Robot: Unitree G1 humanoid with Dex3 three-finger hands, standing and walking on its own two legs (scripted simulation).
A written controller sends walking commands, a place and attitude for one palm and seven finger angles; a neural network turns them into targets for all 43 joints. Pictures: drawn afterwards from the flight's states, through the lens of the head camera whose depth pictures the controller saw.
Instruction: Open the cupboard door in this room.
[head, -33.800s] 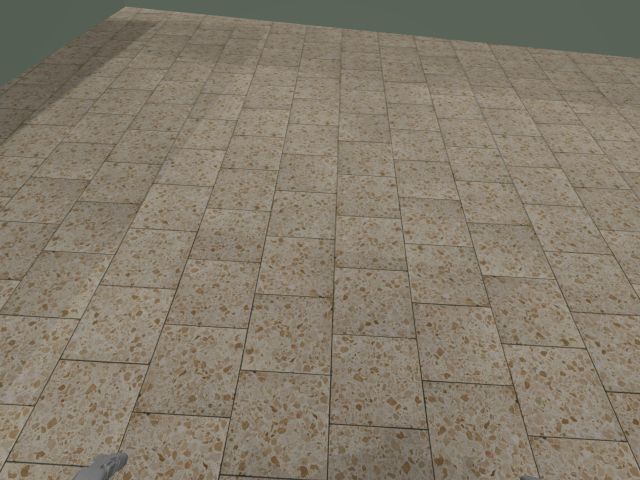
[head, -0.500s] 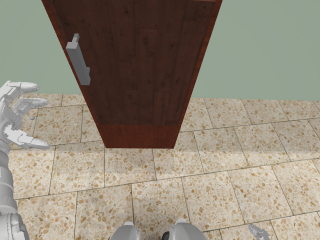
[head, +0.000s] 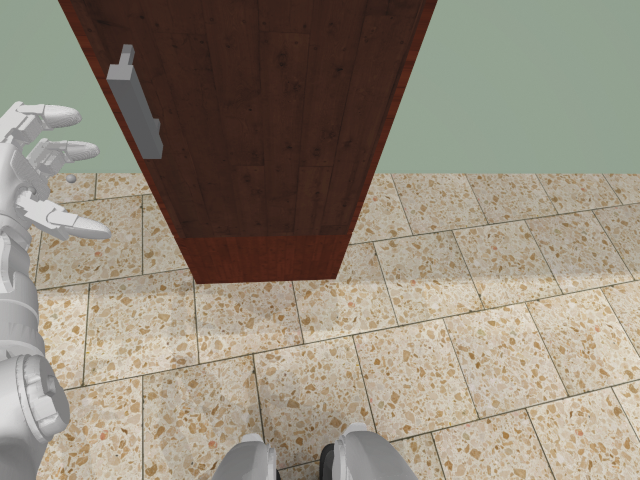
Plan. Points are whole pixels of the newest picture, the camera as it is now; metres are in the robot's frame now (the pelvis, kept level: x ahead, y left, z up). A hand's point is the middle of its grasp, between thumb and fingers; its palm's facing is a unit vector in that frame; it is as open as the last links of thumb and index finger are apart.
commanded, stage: move the hooked fingers beside the handle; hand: left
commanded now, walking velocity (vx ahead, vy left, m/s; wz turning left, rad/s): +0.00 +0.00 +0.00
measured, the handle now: (140, 104) +0.58 +0.23 +0.06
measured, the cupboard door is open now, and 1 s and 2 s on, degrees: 0 0 0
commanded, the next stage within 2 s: slide the fingers in behind the handle in 1.24 s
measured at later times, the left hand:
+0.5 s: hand (84, 135) +0.51 +0.28 +0.07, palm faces +0.05 -1.00 -0.02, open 14.0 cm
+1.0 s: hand (83, 140) +0.51 +0.28 +0.06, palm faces +0.04 -1.00 -0.02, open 14.0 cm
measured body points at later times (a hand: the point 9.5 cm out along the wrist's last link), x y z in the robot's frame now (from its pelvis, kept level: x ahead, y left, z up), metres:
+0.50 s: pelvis +0.00 +0.00 -0.01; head +0.15 +0.04 +0.41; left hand +0.50 +0.33 +0.07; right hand -0.01 -0.28 -0.10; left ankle -0.01 +0.06 -0.67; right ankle +0.03 -0.11 -0.67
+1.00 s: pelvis +0.01 +0.00 -0.01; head +0.16 +0.04 +0.41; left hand +0.50 +0.34 +0.06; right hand +0.00 -0.27 -0.10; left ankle -0.01 +0.06 -0.67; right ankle +0.03 -0.11 -0.67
